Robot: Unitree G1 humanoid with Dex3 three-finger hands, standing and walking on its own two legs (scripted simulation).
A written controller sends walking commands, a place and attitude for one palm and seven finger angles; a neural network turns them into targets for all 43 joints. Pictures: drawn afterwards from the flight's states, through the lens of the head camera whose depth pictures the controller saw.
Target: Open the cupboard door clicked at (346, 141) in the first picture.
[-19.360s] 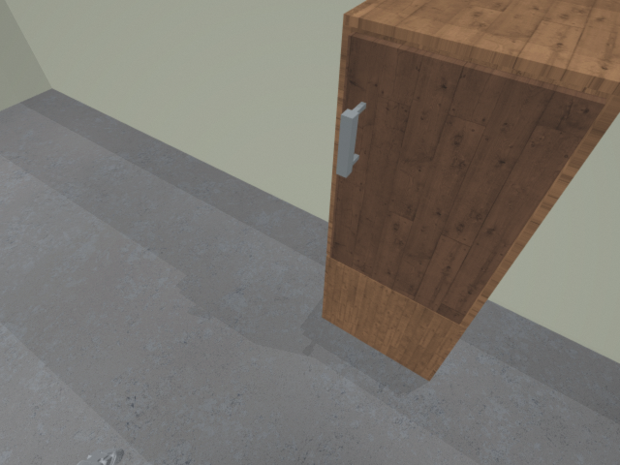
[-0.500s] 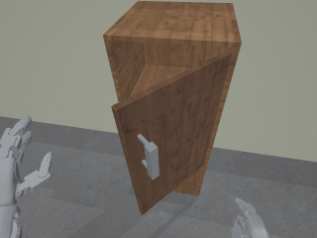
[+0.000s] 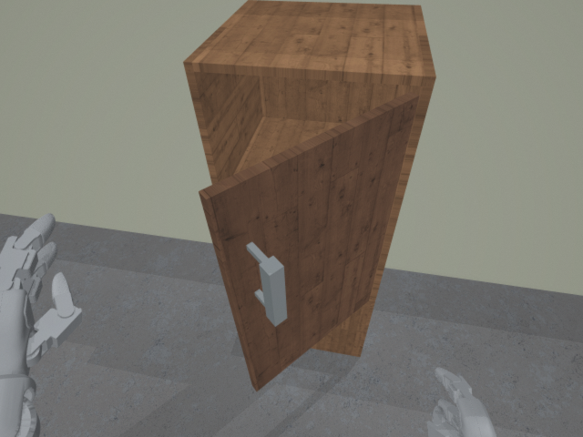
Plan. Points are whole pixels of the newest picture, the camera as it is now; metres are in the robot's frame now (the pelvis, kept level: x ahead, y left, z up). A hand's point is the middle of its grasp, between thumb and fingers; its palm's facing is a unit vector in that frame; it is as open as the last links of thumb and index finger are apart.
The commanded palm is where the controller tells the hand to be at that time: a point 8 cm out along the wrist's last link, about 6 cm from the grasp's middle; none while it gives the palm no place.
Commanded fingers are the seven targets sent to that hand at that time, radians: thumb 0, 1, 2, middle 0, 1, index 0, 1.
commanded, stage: step back with the hand held close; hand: left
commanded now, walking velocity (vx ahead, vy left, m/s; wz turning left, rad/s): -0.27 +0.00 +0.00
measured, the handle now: (265, 284) +0.31 +0.08 +0.05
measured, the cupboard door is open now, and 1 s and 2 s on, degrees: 50 50 50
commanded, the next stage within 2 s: stop stepping back and stand still in 1.38 s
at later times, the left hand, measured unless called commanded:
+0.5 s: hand (30, 346) +0.15 +0.29 +0.15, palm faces +0.37 -0.78 -0.51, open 7.4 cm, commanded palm +0.09 +0.32 +0.17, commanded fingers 0.00 0.90 0.90 -0.20 -0.30 -0.20 -0.30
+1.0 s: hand out of the picture +0.08 +0.31 +0.16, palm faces +0.45 -0.77 -0.45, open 7.4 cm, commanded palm +0.02 +0.34 +0.17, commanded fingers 0.00 0.90 0.90 -0.20 -0.30 -0.20 -0.30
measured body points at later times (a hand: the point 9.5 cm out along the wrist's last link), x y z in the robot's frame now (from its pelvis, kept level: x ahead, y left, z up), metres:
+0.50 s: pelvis -0.06 +0.03 -0.01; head -0.03 +0.03 +0.44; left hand +0.12 +0.33 +0.17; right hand +0.13 -0.22 -0.08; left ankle -0.02 +0.11 -0.75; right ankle -0.01 -0.11 -0.75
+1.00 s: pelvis -0.12 +0.04 +0.00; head -0.09 +0.07 +0.44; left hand +0.05 +0.35 +0.18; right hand +0.05 -0.18 -0.09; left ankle -0.02 +0.11 -0.75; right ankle -0.19 -0.10 -0.71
